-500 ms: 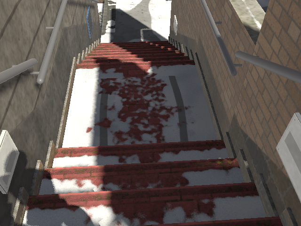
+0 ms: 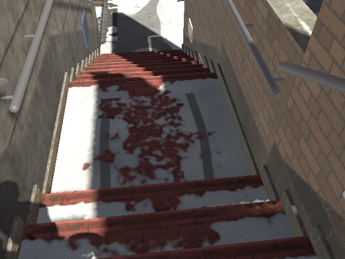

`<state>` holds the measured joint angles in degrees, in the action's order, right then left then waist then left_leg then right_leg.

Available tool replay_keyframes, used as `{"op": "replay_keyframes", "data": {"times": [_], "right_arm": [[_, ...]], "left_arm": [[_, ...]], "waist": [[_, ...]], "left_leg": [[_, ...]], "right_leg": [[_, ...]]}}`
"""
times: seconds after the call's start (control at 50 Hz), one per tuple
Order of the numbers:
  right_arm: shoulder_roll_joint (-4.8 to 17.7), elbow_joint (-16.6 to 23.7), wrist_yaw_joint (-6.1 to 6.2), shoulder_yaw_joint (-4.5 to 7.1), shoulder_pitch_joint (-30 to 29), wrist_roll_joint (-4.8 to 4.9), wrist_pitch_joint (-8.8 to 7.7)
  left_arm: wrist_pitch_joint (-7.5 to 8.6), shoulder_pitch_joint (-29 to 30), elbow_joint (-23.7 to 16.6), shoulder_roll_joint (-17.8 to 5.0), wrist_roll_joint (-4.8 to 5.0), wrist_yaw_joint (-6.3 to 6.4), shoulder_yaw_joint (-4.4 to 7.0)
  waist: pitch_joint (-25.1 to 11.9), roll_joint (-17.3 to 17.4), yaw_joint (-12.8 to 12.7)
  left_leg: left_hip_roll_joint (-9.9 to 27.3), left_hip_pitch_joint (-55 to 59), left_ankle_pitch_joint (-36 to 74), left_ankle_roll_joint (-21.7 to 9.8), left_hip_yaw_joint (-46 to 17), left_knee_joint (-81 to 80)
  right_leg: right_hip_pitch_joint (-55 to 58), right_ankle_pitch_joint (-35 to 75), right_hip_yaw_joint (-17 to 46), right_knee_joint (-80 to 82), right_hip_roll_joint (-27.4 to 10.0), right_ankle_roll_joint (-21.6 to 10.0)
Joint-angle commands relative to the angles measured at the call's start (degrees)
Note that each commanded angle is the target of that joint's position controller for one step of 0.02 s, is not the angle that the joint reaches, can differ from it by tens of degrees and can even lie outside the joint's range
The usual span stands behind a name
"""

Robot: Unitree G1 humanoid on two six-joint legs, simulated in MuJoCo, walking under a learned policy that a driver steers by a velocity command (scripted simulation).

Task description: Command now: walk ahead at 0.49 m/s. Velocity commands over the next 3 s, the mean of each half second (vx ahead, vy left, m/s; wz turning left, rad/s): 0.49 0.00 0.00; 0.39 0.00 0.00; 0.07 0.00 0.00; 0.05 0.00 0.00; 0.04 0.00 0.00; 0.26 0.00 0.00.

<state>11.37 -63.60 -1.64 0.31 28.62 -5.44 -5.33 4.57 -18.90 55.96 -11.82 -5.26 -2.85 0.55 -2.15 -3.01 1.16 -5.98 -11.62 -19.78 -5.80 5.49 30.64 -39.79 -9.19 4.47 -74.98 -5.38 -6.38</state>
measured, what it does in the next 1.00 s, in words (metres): goes down: right foot 0.16 m lower, then left foot 0.16 m lower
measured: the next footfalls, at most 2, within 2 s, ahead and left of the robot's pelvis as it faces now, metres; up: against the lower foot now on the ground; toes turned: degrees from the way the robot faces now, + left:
right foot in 0.30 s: +0.32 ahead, -0.14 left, -0.16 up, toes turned -4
left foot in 0.82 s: +0.60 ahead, +0.09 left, -0.31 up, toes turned +5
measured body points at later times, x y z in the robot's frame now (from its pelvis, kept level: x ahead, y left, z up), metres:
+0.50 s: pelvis +0.29 -0.06 -0.15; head +0.29 -0.06 +0.30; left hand +0.24 +0.18 -0.30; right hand +0.33 -0.30 -0.30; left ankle +0.35 +0.09 -0.80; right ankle +0.28 -0.14 -0.88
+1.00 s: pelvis +0.54 +0.01 -0.30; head +0.54 +0.00 +0.15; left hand +0.56 +0.23 -0.45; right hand +0.56 -0.24 -0.45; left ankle +0.56 +0.09 -1.04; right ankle +0.54 -0.14 -0.90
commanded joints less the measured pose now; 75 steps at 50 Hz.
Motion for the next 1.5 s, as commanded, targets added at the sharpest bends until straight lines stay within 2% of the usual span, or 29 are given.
{"op": "replay_keyframes", "data": {"times": [0.02,0.08,0.16,0.24,0.3,0.32,0.34,0.38,0.42,0.48,0.56,0.6,0.66,0.72,0.76,0.8,0.82,0.84,0.86,0.9,0.94,0.98,1.06,1.12,1.16,1.2,1.22,1.28,1.5], "right_arm": [[1.9,2.7,0.51,-1.55,-0.9,0.77,-2.62],[-1.3,2.0,3.25,-3.13,4.3,1.16,-4.46],[2.5,1.8,0.16,-3.18,5.1,0.47,-2.51],[4.7,-1.6,2.19,-2.01,13.5,1.96,-0.14],[6.3,-0.2,-3.03,-1.32,7.4,-2.05,1.93],[-2.0,-3.1,-5.45,-2.15,19.0,-0.09,1.49],[1.0,1.9,-6.03,-1.37,13.5,2.16,0.63],[3.8,10.0,-2.79,-0.99,-4.7,3.03,-1.0],[1.8,8.4,0.08,-1.0,-4.3,0.2,-0.83],[-0.1,7.6,-0.7,-0.7,-6.3,-0.7,1.16],[0.8,10.8,-1.63,-1.65,-11.5,-1.52,1.01],[0.9,11.0,-1.22,-2.03,-14.0,-0.42,1.32],[4.2,14.2,-1.98,-1.54,-17.3,-0.75,2.59],[4.1,16.8,-1.63,-2.54,-27.8,-0.07,2.13],[3.7,15.5,-1.76,-2.55,-30.0,0.93,1.35],[6.2,7.5,-1.28,-0.6,-13.1,3.09,-0.41],[11.9,4.1,-1.5,2.04,3.5,2.98,-0.87],[17.4,1.5,-2.66,4.02,16.4,2.18,0.49],[18.8,1.3,-3.35,5.21,18.6,1.02,1.71],[11.8,6.0,-2.53,3.78,1.9,0.43,2.28],[2.3,8.7,-3.47,-0.3,-10.8,2.27,0.97],[2.3,10.3,-0.93,-0.13,-13.0,2.27,-1.89],[9.1,10.4,-2.96,0.77,-14.8,2.45,-2.04],[6.3,11.7,-4.81,-0.39,-21.0,4.14,-1.13],[9.3,8.9,-4.65,2.25,-3.0,8.47,0.88],[10.1,8.9,-3.11,3.24,-5.3,6.29,2.22],[7.9,9.2,-2.09,3.33,-4.4,5.53,2.1],[4.7,7.5,-2.45,2.97,-7.7,5.88,1.89],[6.0,5.9,-3.21,4.37,-9.7,5.25,1.01]], "left_arm": [[-0.54,-5.0,-1.6,2.6,-0.54,-1.73,-1.59],[0.67,4.7,-4.3,1.0,-0.82,-0.75,-2.67],[-1.91,10.5,-8.1,-3.6,-0.9,-1.02,-2.01],[-0.45,20.7,-9.2,-2.9,0.34,-1.02,-3.09],[0.96,-15.0,3.3,-11.0,2.13,-0.14,1.61],[-0.19,-28.6,5.5,-16.1,1.05,-1.0,3.6],[-1.1,-31.0,6.6,-17.7,-0.08,-2.17,4.21],[-0.99,-14.3,3.5,-11.5,0.31,-1.31,3.32],[0.61,-2.2,-1.1,2.5,-1.04,0.3,-1.52],[2.46,-9.7,2.5,-0.8,2.1,1.55,-1.08],[4.17,-17.0,6.2,1.1,0.53,2.33,-2.31],[3.61,-15.7,5.5,1.1,0.34,2.34,-3.27],[3.07,-10.4,3.5,-1.4,-0.12,0.97,-3.44],[1.89,-21.0,7.0,-3.0,1.36,3.38,-2.7],[-0.07,-24.9,8.5,-3.6,1.5,3.93,-1.88],[-1.62,-20.9,8.2,-4.9,1.73,1.7,-1.05],[-1.99,-21.5,8.2,-3.9,-0.82,-1.54,-1.07],[-1.49,-28.7,9.5,4.8,1.6,-3.73,-2.2],[-0.74,-21.3,3.7,-0.2,3.72,-4.49,-0.95],[0.19,-7.5,-3.1,-2.2,4.52,-2.76,-0.53],[0.18,-9.9,-0.5,2.4,4.15,-1.09,-1.12],[0.21,-12.1,1.9,2.9,1.28,-1.12,-0.77],[-0.39,-15.1,2.5,-2.3,1.38,-1.55,2.14],[0.51,-17.6,3.0,-2.7,2.83,0.03,3.24],[0.39,1.5,-1.6,-7.0,5.68,-0.3,2.64],[0.33,5.8,-3.0,-8.0,5.49,-0.68,3.34],[0.35,7.5,-2.4,-6.3,5.76,-1.82,2.8],[-0.07,3.9,-0.1,-7.4,6.07,-2.72,4.07],[-1.44,5.6,2.9,-5.6,5.31,-1.52,4.58]], "waist": [[7.6,6.1,-3.4],[3.8,-0.3,2.1],[9.3,3.8,0.5],[10.0,3.0,9.0],[2.5,-1.8,-8.2],[-14.5,-15.3,-9.0],[-19.0,-9.4,-10.6],[-0.9,3.1,-8.5],[7.1,7.5,0.2],[7.1,1.2,-1.7],[5.4,2.8,-4.7],[3.7,3.4,-3.8],[7.7,1.4,-1.4],[11.1,2.5,-9.1],[10.5,1.9,-12.0],[6.5,6.3,-3.9],[-1.4,9.5,3.1],[-20.0,21.0,4.8],[-22.6,15.8,8.0],[-7.7,2.1,4.2],[4.2,2.2,-5.4],[7.9,4.6,-6.1],[1.5,6.7,-9.3],[1.2,2.3,-12.1],[-1.3,-5.3,2.4],[0.8,-0.2,2.2],[1.6,-5.9,4.3],[3.7,1.9,0.3],[1.3,2.6,-1.4]], "left_leg": [[15.4,-23.5,19.7,-12.4,-14.3,-9.4],[8.8,-16.8,13.4,-6.2,-8.2,3.2],[13.3,-23.9,4.4,-7.9,-14.9,3.9],[15.3,3.5,9.5,-7.9,-20.8,15.4],[9.3,-18.5,18.6,-2.5,-12.5,42.9],[1.0,-34.0,-19.9,3.0,-7.1,73.6],[0.7,-42.3,-28.4,4.0,-9.4,86.6],[8.7,-56.3,-13.3,1.8,-10.7,73.1],[15.9,-38.4,12.2,-0.6,-15.9,45.0],[14.7,-28.8,20.8,1.3,-8.5,29.6],[16.5,-42.4,39.6,4.4,-14.1,17.4],[13.9,-23.0,53.7,4.4,-9.5,7.2],[11.3,-9.1,45.6,4.1,-6.4,11.4],[12.5,-23.2,33.2,5.1,-8.2,-7.4],[12.2,-20.6,31.1,5.0,-7.6,-15.1],[9.7,4.3,46.4,3.6,-1.9,-24.0],[13.8,29.6,64.9,-1.5,-2.6,-11.8],[27.5,57.5,93.7,-15.3,-10.2,6.2],[32.9,59.0,99.2,-20.0,-19.5,7.6],[33.8,35.1,58.5,-15.1,-20.8,-1.6],[26.4,-3.2,58.8,-11.5,-12.5,-6.9],[16.9,-18.9,47.8,-10.6,-5.0,-10.4],[16.4,-26.5,46.2,-8.4,-5.8,-4.6],[19.0,-23.4,44.5,-6.0,-10.2,4.2],[9.3,-9.5,16.3,2.2,-3.7,3.7],[8.3,-8.4,6.7,1.6,-3.2,3.1],[6.9,-6.0,-1.2,3.5,0.4,1.6],[6.9,-2.7,8.9,3.5,-1.1,-0.8],[7.0,-0.5,19.6,4.4,-1.5,-1.7]], "right_leg": [[6.7,17.9,-1.6,11.5,-2.8,1.1],[5.1,48.1,-0.5,40.2,-3.3,3.2],[15.7,32.3,-3.7,36.9,-0.3,4.1],[6.2,22.6,-3.1,57.4,-1.0,4.0],[53.0,32.7,-7.3,55.6,0.2,0.2],[80.8,66.6,1.0,36.6,-11.7,-13.2],[84.1,68.2,13.1,36.1,-17.6,-18.3],[60.7,5.7,18.2,51.9,-19.0,-14.6],[28.7,4.1,10.4,58.6,-11.7,-11.7],[15.7,4.1,4.5,58.6,-6.5,-13.5],[27.2,6.6,9.7,47.6,-9.1,-12.7],[12.2,-1.2,2.1,43.2,-2.1,-8.4],[-2.4,-13.0,3.1,42.6,-1.8,-7.5],[23.2,-11.8,9.5,33.5,-5.9,-7.3],[29.9,-5.9,11.4,28.7,-5.8,-6.4],[22.0,0.9,3.3,14.7,0.9,-1.9],[7.7,4.1,-1.4,1.0,3.6,2.2],[-6.0,-39.3,-6.8,-30.0,9.8,7.8],[-16.1,-46.9,-4.1,-44.6,8.9,8.9],[-25.5,-35.8,-0.6,-31.5,-0.2,7.6],[-3.3,-25.9,0.4,-17.3,-3.6,8.2],[7.1,2.0,-2.1,3.9,-2.7,7.9],[26.2,9.1,-5.9,15.5,0.7,10.6],[32.4,8.2,-3.6,24.5,0.0,11.3],[28.0,22.3,-0.9,40.4,-1.4,4.8],[25.1,10.9,-4.4,43.6,1.4,4.5],[20.2,1.8,-0.8,46.3,0.1,2.9],[20.6,2.0,-3.8,45.1,1.7,3.8],[26.1,9.9,-7.3,43.6,3.0,4.2]]}}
